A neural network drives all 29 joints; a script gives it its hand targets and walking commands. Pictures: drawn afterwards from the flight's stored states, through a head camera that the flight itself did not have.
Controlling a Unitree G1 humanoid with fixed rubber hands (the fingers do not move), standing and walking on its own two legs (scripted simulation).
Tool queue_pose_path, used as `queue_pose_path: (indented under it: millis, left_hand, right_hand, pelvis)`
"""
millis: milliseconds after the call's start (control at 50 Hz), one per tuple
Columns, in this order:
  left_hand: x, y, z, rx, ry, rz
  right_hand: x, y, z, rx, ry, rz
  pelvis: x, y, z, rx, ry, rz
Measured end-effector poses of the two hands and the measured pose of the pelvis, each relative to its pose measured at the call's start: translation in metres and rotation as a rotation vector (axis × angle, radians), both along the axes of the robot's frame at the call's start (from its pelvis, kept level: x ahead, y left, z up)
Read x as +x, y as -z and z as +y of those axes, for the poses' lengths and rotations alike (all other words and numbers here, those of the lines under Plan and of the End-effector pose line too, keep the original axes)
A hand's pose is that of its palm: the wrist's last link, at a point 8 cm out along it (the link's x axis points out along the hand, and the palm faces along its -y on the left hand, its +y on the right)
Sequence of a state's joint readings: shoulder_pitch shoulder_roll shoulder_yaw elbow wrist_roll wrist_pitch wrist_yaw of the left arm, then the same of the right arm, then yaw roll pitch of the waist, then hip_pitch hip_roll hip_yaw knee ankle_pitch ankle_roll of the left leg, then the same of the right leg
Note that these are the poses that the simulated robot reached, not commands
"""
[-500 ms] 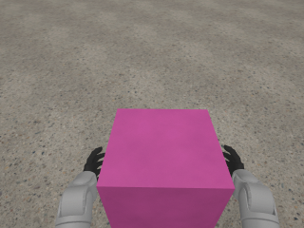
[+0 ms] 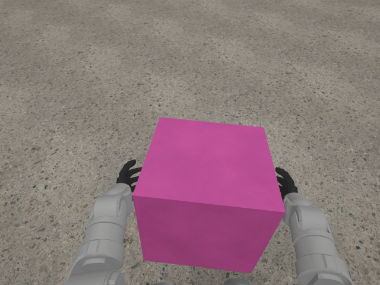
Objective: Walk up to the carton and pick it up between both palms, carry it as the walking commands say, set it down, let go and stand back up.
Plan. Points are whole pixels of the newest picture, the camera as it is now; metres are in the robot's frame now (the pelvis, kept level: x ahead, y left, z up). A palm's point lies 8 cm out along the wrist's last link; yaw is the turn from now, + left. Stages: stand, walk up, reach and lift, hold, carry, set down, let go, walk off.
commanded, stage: set down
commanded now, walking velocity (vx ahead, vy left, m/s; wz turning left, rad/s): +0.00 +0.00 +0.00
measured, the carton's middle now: (204, 193) +0.35 -0.04 -0.07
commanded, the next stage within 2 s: none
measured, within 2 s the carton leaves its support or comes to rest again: neither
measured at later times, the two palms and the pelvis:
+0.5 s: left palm (136, 177) +0.40 +0.15 -0.06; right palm (273, 179) +0.37 -0.23 -0.06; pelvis +0.07 -0.03 -0.01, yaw -1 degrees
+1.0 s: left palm (143, 207) +0.37 +0.15 -0.17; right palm (269, 207) +0.33 -0.23 -0.16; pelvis +0.01 +0.01 -0.07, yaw -2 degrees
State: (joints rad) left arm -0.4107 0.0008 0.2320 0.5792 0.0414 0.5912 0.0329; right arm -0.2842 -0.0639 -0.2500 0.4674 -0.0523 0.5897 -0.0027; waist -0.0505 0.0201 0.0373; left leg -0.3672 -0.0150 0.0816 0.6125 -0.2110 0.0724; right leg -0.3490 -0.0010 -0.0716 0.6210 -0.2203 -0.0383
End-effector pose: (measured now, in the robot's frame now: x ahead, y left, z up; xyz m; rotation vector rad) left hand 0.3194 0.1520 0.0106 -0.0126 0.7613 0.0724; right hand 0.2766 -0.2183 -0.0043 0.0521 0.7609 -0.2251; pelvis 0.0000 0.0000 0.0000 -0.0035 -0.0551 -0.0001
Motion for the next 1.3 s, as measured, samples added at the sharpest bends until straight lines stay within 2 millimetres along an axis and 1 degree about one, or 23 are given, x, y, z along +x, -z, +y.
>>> queue_pose_path:
  millis: [60,100,180,300,380,420,480,540,620,700,760,860,920,1020,1080,1200,1300]
  left_hand:
    - [0.003,0.009,0.001,-0.027,-0.037,-0.002]
    - [0.008,0.013,0.002,-0.031,-0.052,-0.011]
    - [0.03,0.017,0.001,-0.033,-0.05,-0.047]
    - [0.061,0.027,-0.004,-0.01,-0.007,-0.05]
    - [0.076,0.041,-0.005,-0.001,0.016,-0.037]
    - [0.08,0.05,-0.006,0.006,0.03,-0.025]
    - [0.082,0.067,-0.006,0.016,0.052,0.005]
    - [0.08,0.089,-0.005,0.025,0.069,0.039]
    - [0.074,0.12,-0.005,0.011,0.067,0.057]
    - [0.072,0.15,-0.006,0.01,0.076,0.03]
    - [0.069,0.169,-0.007,0.01,0.082,0.009]
    - [0.059,0.19,-0.006,0.003,0.072,-0.017]
    - [0.051,0.193,-0.005,0.006,0.055,-0.04]
    - [0.044,0.18,-0.007,0.03,0.052,-0.099]
    - [0.041,0.18,-0.007,0.04,0.036,-0.096]
    - [0.048,0.201,-0.011,0.017,0.0,-0.05]
    - [0.069,0.222,-0.012,0.023,0.018,-0.071]
  right_hand:
    - [0.016,0.003,-0.001,0.041,0.022,-0.005]
    - [0.028,0.006,0.0,0.059,0.028,-0.013]
    - [0.049,0.012,-0.001,0.068,0.036,-0.046]
    - [0.075,0.023,-0.005,0.062,0.051,-0.047]
    - [0.09,0.03,-0.007,0.058,0.063,-0.035]
    - [0.093,0.038,-0.007,0.054,0.07,-0.022]
    - [0.092,0.054,-0.007,0.044,0.069,0.011]
    - [0.088,0.073,-0.007,0.022,0.054,0.047]
    - [0.081,0.099,-0.006,-0.01,0.038,0.066]
    - [0.078,0.123,-0.007,-0.046,0.02,0.045]
    - [0.075,0.139,-0.008,-0.067,0.007,0.027]
    - [0.064,0.156,-0.007,-0.092,-0.013,0.007]
    - [0.06,0.16,-0.006,-0.099,-0.032,-0.014]
    - [0.054,0.155,-0.009,-0.101,-0.056,-0.067]
    - [0.055,0.159,-0.009,-0.087,-0.071,-0.065]
    - [0.067,0.182,-0.014,-0.075,-0.074,-0.024]
    - [0.075,0.215,-0.013,-0.057,-0.041,-0.036]
  pelvis:
    - [0.003,0.001,-0.006,0.009,0.002,-0.002]
    - [0.005,0.003,-0.01,0.015,0.003,-0.003]
    - [0.01,0.006,-0.018,0.026,0.006,-0.008]
    - [0.034,0.007,-0.026,0.038,0.01,0.033]
    - [0.051,0.006,-0.028,0.04,0.01,0.072]
    - [0.059,0.006,-0.028,0.039,0.01,0.095]
    - [0.067,0.006,-0.026,0.038,0.012,0.145]
    - [0.071,0.007,-0.023,0.036,0.014,0.218]
    - [0.071,0.012,-0.019,0.034,0.019,0.357]
    - [0.064,0.023,-0.012,0.032,0.028,0.498]
    - [0.057,0.032,-0.006,0.029,0.034,0.572]
    - [0.04,0.048,0.003,0.02,0.039,0.621]
    - [0.029,0.058,0.007,0.017,0.032,0.613]
    - [0.008,0.07,0.008,0.015,0.028,0.558]
    - [-0.006,0.079,0.006,0.017,0.023,0.513]
    - [-0.038,0.105,0.0,0.026,0.013,0.432]
    - [-0.06,0.13,-0.006,0.035,0.013,0.412]
